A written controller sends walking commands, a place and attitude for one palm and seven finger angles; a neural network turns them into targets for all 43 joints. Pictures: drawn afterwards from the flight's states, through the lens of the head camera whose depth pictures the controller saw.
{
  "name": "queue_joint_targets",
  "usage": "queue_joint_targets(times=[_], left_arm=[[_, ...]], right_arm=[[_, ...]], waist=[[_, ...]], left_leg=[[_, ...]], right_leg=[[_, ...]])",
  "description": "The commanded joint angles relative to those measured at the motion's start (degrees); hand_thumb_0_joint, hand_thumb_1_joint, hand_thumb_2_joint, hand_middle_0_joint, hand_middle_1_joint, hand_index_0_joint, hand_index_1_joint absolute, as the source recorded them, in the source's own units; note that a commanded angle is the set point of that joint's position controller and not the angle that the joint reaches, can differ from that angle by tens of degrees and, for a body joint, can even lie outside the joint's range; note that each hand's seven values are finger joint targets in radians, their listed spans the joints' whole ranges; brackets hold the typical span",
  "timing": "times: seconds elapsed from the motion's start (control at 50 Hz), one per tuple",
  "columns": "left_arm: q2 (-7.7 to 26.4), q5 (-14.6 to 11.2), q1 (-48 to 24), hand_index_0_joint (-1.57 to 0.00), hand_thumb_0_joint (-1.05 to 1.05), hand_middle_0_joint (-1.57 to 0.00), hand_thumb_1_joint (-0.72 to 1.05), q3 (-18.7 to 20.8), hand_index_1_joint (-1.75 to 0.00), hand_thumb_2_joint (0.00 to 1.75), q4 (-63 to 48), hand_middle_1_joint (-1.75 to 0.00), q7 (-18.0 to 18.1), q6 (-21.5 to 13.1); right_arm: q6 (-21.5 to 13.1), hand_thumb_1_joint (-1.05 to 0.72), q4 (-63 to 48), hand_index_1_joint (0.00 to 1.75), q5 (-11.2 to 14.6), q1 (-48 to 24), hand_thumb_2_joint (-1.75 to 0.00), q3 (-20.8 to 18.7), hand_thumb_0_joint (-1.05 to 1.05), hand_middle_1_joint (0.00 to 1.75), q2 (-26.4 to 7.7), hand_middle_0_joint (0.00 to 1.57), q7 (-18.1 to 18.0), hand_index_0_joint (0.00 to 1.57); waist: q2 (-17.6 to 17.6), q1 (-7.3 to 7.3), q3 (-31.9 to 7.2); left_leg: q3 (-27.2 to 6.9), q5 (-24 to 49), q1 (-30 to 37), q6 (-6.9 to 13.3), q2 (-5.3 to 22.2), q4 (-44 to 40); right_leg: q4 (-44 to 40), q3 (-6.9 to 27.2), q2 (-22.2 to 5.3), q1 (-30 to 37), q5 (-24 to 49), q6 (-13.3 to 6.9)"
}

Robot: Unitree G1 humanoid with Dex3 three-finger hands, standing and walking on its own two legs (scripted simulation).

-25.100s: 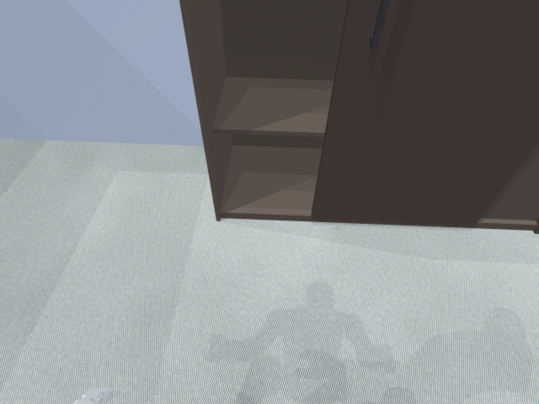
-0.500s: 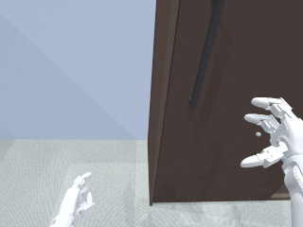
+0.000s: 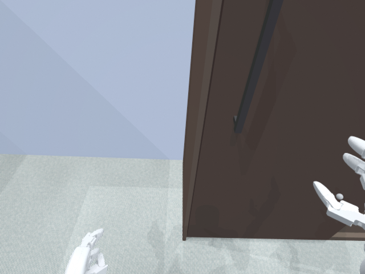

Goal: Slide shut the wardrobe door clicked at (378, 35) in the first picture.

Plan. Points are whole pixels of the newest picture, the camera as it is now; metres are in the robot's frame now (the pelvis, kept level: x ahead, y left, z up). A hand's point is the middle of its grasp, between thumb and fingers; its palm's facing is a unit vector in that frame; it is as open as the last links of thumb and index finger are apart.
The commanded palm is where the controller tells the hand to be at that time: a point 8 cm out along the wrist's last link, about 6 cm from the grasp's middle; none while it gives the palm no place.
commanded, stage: draw the hand back to the body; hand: right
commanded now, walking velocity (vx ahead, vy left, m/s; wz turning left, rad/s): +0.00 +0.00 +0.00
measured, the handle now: (251, 72) +0.47 -0.15 +0.25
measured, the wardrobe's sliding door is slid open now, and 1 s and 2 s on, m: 0.00 0.00 0.00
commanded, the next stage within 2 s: step back with the hand held close in 0.52 s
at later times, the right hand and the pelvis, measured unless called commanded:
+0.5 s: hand (348, 206) +0.20 -0.27 +0.16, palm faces +0.47 +0.81 -0.35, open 7.5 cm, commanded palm +0.14 -0.30 +0.17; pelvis +0.01 +0.00 +0.00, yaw -1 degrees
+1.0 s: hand (350, 213) +0.18 -0.27 +0.15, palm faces +0.35 +0.80 -0.49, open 7.4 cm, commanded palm +0.12 -0.31 +0.17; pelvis -0.03 -0.02 -0.01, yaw +2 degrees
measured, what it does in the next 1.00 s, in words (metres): stands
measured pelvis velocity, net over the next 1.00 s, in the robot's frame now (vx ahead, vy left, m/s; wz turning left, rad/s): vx -0.03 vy -0.02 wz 0.04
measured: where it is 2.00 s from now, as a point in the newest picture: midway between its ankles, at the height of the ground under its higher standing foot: outside the picture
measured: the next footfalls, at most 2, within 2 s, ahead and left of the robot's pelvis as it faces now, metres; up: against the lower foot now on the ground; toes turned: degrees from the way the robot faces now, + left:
left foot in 1.62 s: -0.03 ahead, +0.13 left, +0.00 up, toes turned -15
right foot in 1.82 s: -0.09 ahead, -0.13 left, +0.00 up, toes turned -10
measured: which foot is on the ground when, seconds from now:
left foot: down 0.00-1.00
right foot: down 0.00-1.00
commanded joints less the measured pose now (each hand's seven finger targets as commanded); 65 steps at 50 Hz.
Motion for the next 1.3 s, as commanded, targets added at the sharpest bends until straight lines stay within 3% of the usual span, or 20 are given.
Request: queue_joint_targets(times=[0.0, 0.08, 0.12, 0.22, 0.28, 0.36, 0.54, 0.6, 0.62, 0.64, 0.66, 0.68, 0.72, 0.76, 0.86, 0.98, 1.02, 1.1, 1.18, 1.28], left_arm=[[6.4, 0.1, -8.5, -0.20, 0.00, -0.20, 0.90, 2.4, -0.30, 0.90, -10.4, -0.30, 0.7, -3.3], [6.4, 0.1, -8.0, -0.20, 0.00, -0.20, 0.90, 2.4, -0.30, 0.90, -10.6, -0.30, 0.9, -3.0], [6.3, 0.0, -7.9, -0.20, 0.00, -0.20, 0.90, 2.4, -0.30, 0.90, -10.8, -0.30, 1.0, -2.9], [6.3, 0.3, -7.8, -0.20, 0.00, -0.20, 0.90, 2.1, -0.30, 0.90, -10.6, -0.30, 1.3, -3.5], [6.2, 0.3, -7.8, -0.20, 0.00, -0.20, 0.90, 2.0, -0.30, 0.90, -10.5, -0.30, 1.4, -3.6], [6.0, 0.3, -8.0, -0.20, 0.00, -0.20, 0.90, 1.8, -0.30, 0.90, -10.6, -0.30, 1.3, -3.5], [5.9, 0.3, -8.1, -0.20, 0.00, -0.20, 0.90, 2.0, -0.30, 0.90, -10.9, -0.30, 1.1, -3.2], [5.9, 0.3, -8.2, -0.20, 0.00, -0.20, 0.90, 2.0, -0.30, 0.90, -10.9, -0.30, 1.2, -3.5], [6.1, 0.3, -8.3, -0.20, 0.00, -0.20, 0.90, 2.0, -0.30, 0.90, -10.7, -0.30, 1.3, -3.5], [6.9, -0.5, -7.6, -0.20, 0.00, -0.20, 0.90, 1.5, -0.30, 0.90, -13.4, -0.30, 0.9, -2.4], [5.8, -0.2, -7.6, -0.20, 0.00, -0.20, 0.90, 1.5, -0.30, 0.90, -12.1, -0.30, 1.0, -1.4], [6.0, -0.3, -7.4, -0.20, 0.00, -0.20, 0.90, 1.8, -0.30, 0.90, -12.6, -0.30, 0.9, -0.7], [6.5, 0.0, -7.1, -0.20, 0.00, -0.20, 0.90, 2.4, -0.30, 0.90, -13.1, -0.30, 0.8, 0.2], [6.9, -0.2, -6.9, -0.20, 0.00, -0.20, 0.90, 3.0, -0.30, 0.90, -13.9, -0.30, 0.8, 0.8], [6.8, -0.5, -7.2, -0.20, 0.00, -0.20, 0.90, 3.8, -0.30, 0.90, -16.2, -0.30, 1.2, 2.6], [7.2, -0.5, -6.8, -0.20, 0.00, -0.20, 0.90, 4.1, -0.30, 0.90, -17.4, -0.30, 1.4, 2.7], [7.1, -0.8, -5.8, -0.20, 0.00, -0.20, 0.90, 4.1, -0.30, 0.90, -17.4, -0.30, 1.4, 2.2], [7.5, -1.1, -4.7, -0.20, 0.00, -0.20, 0.90, 4.0, -0.30, 0.90, -17.1, -0.30, 1.5, 1.0], [8.1, -1.1, -3.8, -0.20, 0.00, -0.20, 0.90, 4.2, -0.30, 0.90, -16.8, -0.30, 1.6, -0.4], [8.4, -1.1, -3.3, -0.20, 0.00, -0.20, 0.90, 4.2, -0.30, 0.90, -16.8, -0.30, 1.5, -2.5]], right_arm=[[-3.4, -0.68, -13.0, 0.43, 0.1, -4.3, -0.80, -6.7, 0.00, 0.43, -10.2, 0.21, -1.2, 0.21], [-2.6, -0.83, -13.5, 0.34, 0.1, -2.3, -0.87, -7.3, 0.00, 0.34, -10.6, 0.20, -1.3, 0.20], [-2.3, -0.90, -13.8, 0.30, 0.1, -1.4, -0.90, -7.3, 0.00, 0.30, -10.3, 0.20, -1.3, 0.20], [-1.8, -0.90, -16.2, 0.30, -0.3, -4.9, -0.90, -6.1, 0.00, 0.30, -10.3, 0.20, -1.9, 0.20], [-1.4, -0.90, -15.7, 0.30, -0.4, -4.7, -0.90, -6.4, 0.00, 0.30, -10.7, 0.20, -2.1, 0.20], [-1.2, -0.90, -15.3, 0.30, -0.3, -4.0, -0.90, -6.6, 0.00, 0.30, -10.1, 0.20, -2.0, 0.20], [-1.0, -0.90, -14.8, 0.30, 0.0, -2.0, -0.90, -7.5, 0.00, 0.30, -10.4, 0.20, -1.7, 0.20], [-1.4, -0.90, -15.4, 0.30, -0.1, -2.3, -0.90, -7.7, 0.00, 0.30, -10.7, 0.20, -1.8, 0.20], [-1.8, -0.90, -17.0, 0.30, -0.2, -6.0, -0.90, -9.9, 0.00, 0.30, -13.3, 0.20, -2.3, 0.20], [-5.4, -0.90, -19.4, 0.30, -0.6, -12.9, -0.90, -16.7, 0.00, 0.30, -19.7, 0.20, -3.0, 0.20], [-6.0, -0.90, -12.8, 0.30, -0.6, -5.3, -0.90, -12.7, 0.00, 0.30, -14.0, 0.20, -2.5, 0.20], [-6.6, -0.90, -12.7, 0.30, -0.9, -4.2, -0.90, -11.6, 0.00, 0.30, -13.0, 0.20, -2.1, 0.20], [-7.7, -0.90, -12.1, 0.30, -1.3, 0.1, -0.90, -9.7, 0.00, 0.30, -10.9, 0.20, -2.0, 0.20], [-8.2, -0.90, -13.3, 0.30, -1.5, 2.2, -0.90, -9.8, 0.00, 0.30, -11.2, 0.20, -2.4, 0.20], [-8.9, -0.90, -16.3, 0.30, -1.6, 6.3, -0.90, -13.1, 0.00, 0.30, -13.9, 0.20, -3.3, 0.20], [-10.4, -0.90, -18.6, 0.30, -2.1, 6.7, -0.90, -15.3, 0.00, 0.30, -14.9, 0.20, -4.0, 0.20], [-10.8, -0.90, -17.0, 0.30, -2.2, 7.4, -0.90, -14.9, 0.00, 0.30, -14.0, 0.20, -4.2, 0.20], [-11.7, -0.90, -16.0, 0.30, -3.0, 4.5, -0.90, -13.7, 0.00, 0.30, -13.0, 0.20, -4.5, 0.20], [-13.1, -0.90, -18.2, 0.30, -3.9, 0.6, -0.90, -13.9, 0.00, 0.30, -13.7, 0.20, -5.0, 0.20], [-14.7, -0.90, -19.5, 0.30, -4.9, -0.7, -0.90, -15.4, 0.00, 0.30, -14.1, 0.20, -5.6, 0.20]], waist=[[-0.7, -1.01, -4.1], [0.6, -1.00, -3.5], [-0.9, -0.92, -3.3], [-2.8, -0.41, -3.7], [0.0, -0.57, -3.9], [-2.2, -0.77, -3.8], [0.0, -1.01, -3.8], [-1.5, -1.01, -4.1], [-2.1, -1.02, -5.2], [0.3, 1.66, -0.1], [3.4, 2.03, -0.8], [4.0, 1.93, -0.9], [2.4, 2.09, -5.8], [1.2, 2.09, -9.7], [1.1, 2.03, -12.8], [-1.6, 2.10, -10.2], [-0.2, 2.43, -8.5], [1.5, 3.23, -4.0], [1.4, 3.51, -3.7], [-6.8, 3.23, -5.0]], left_leg=[[3.0, 8.2, 5.3, 3.1, -3.3, -1.6], [3.0, 8.6, 5.0, 3.0, -3.5, -1.7], [3.0, 8.1, 4.6, 3.0, -3.3, -1.6], [3.0, 7.8, 4.1, 3.0, -3.3, -1.6], [3.2, 7.5, 4.5, 3.0, -3.6, -1.7], [3.2, 7.8, 4.8, 3.1, -3.2, -1.2], [3.1, 9.0, 5.3, 3.0, -3.2, -1.2], [3.1, 8.9, 5.6, 3.0, -3.2, -1.3], [3.0, 8.9, 5.9, 3.1, -3.3, -1.3], [-2.4, 12.3, -1.3, 2.8, -1.3, -4.4], [-2.9, 12.4, -3.4, 3.0, 0.1, -4.6], [-3.3, 12.1, -4.2, 3.1, 0.3, -4.8], [-3.1, 15.2, -3.4, 2.9, 1.0, -2.7], [-2.0, 19.6, -1.4, 2.4, 0.7, 0.3], [-1.0, 24.8, 0.8, 1.5, -0.1, 5.6], [-1.6, 20.8, 4.2, 0.9, -1.2, 10.7], [-2.4, 18.6, 3.3, 1.0, -0.8, 11.3], [-5.1, 6.6, 0.1, 1.8, 0.1, 9.7], [-5.9, -5.1, -2.3, 2.0, -0.6, 8.6], [-3.6, -0.9, 4.5, 1.2, -4.0, 20.1]], right_leg=[[-5.3, -0.5, 0.8, -6.4, 14.4, -0.4], [-4.9, -0.5, 0.7, -6.6, 14.9, -0.4], [-4.9, -0.7, 0.7, -6.5, 14.6, -0.4], [-4.4, -0.5, 1.0, -5.8, 14.4, -0.5], [-4.3, 0.0, 1.0, -6.1, 14.2, -0.4], [-4.4, -0.1, 0.9, -6.4, 14.5, -0.2], [-4.2, -0.3, 0.6, -6.7, 15.5, -0.3], [-4.2, -0.4, 0.8, -6.5, 15.3, -0.3], [-4.2, -0.4, 0.9, -6.3, 15.1, -0.2], [-2.4, -2.2, 0.3, -11.1, 8.1, -1.3], [-0.9, -1.4, 0.8, -10.6, 6.9, -1.7], [-0.6, -1.6, 1.0, -11.1, 6.7, -1.5], [-0.2, -1.8, 0.4, -9.6, 10.1, -1.5], [-0.4, -1.5, -0.4, -9.3, 15.2, -1.5], [-0.7, -0.3, -1.9, -12.1, 20.2, -1.6], [-2.9, 2.0, -3.0, -23.9, 8.7, -2.9], [-2.8, 2.0, -3.2, -26.8, 2.9, -3.3], [-2.1, 2.6, -2.5, -34.0, -15.4, -4.2], [-1.7, 4.6, -2.8, -36.5, -23.7, -5.1], [-6.2, 9.0, -6.5, -45.1, -29.6, -7.2]])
